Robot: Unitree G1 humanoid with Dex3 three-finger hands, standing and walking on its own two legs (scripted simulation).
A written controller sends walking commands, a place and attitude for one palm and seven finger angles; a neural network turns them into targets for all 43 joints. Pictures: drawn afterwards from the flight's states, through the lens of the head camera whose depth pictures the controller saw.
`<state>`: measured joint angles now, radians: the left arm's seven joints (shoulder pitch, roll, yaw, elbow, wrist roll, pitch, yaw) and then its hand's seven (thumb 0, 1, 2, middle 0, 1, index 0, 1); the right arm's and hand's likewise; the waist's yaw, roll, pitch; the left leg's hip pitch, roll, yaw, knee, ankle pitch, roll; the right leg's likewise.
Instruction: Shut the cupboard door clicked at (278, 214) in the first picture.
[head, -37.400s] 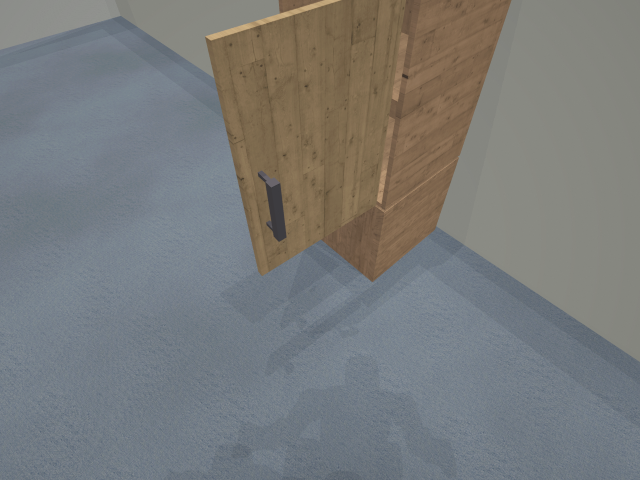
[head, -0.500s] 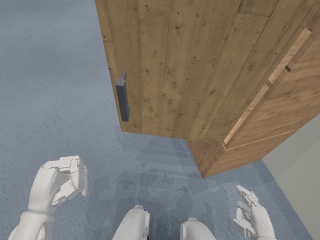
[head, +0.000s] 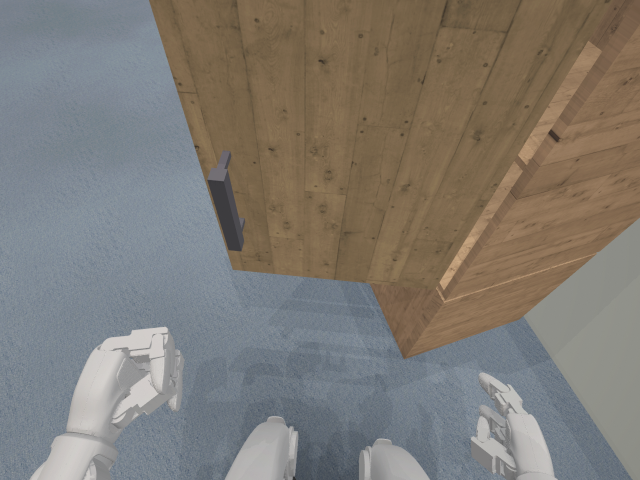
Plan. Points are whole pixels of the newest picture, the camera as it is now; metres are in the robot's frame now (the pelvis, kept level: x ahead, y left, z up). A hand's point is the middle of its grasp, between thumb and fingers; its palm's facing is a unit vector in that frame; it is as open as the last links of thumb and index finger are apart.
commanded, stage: bring the fist close to the handle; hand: left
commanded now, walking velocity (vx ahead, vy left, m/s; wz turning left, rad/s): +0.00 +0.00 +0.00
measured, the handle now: (231, 204) +0.48 +0.17 +0.02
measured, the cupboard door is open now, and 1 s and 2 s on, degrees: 66 66 60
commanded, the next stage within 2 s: push the door shut along its arc in 1.36 s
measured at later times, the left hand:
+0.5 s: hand (207, 309) +0.31 +0.17 +0.03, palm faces -0.03 -1.00 -0.03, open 3.1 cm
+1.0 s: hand (245, 260) +0.38 +0.14 +0.02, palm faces -0.04 -1.00 -0.03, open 3.1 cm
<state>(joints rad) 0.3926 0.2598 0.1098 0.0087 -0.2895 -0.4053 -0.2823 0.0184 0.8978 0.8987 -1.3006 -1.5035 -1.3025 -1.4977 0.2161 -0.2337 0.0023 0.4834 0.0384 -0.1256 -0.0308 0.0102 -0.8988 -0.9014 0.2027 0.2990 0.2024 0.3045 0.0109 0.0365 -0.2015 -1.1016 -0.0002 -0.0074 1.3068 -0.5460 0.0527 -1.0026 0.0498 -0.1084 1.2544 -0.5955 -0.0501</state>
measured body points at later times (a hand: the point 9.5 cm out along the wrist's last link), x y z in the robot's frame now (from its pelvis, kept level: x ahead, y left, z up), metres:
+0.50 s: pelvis +0.00 +0.00 +0.00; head +0.08 +0.01 +0.44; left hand +0.30 +0.22 +0.03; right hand +0.15 -0.25 -0.10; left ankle +0.04 +0.08 -0.62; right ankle +0.01 -0.10 -0.62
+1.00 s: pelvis +0.00 +0.00 -0.01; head +0.10 +0.01 +0.43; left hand +0.38 +0.19 +0.02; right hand +0.12 -0.26 -0.12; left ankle +0.04 +0.08 -0.62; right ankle +0.01 -0.10 -0.62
